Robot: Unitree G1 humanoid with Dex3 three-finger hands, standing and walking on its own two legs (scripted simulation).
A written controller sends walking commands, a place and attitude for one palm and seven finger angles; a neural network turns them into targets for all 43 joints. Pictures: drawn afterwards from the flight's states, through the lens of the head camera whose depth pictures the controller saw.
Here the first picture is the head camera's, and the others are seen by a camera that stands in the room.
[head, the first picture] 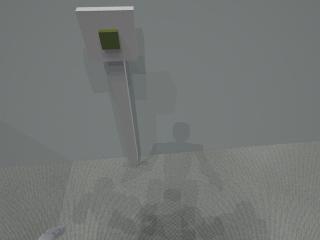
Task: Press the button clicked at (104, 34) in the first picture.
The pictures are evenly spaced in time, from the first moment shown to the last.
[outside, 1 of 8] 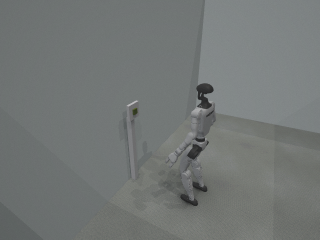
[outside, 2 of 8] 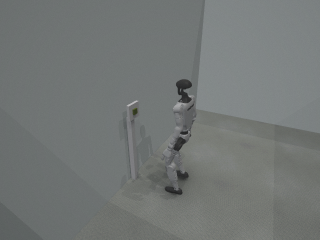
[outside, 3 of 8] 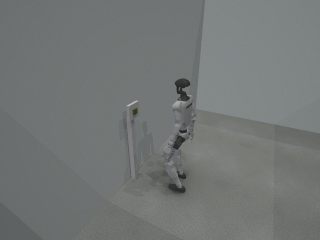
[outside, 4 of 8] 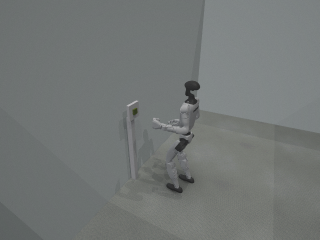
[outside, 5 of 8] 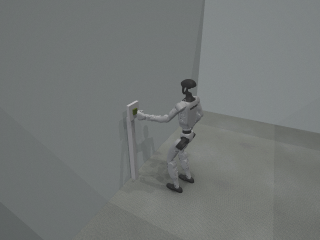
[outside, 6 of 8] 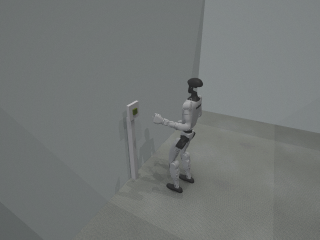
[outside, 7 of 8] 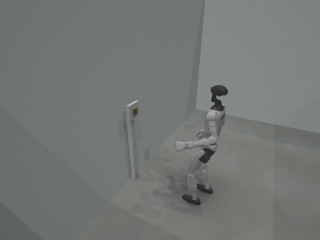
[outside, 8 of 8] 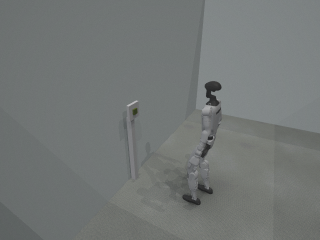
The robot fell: no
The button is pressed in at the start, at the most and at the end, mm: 0 13 0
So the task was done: yes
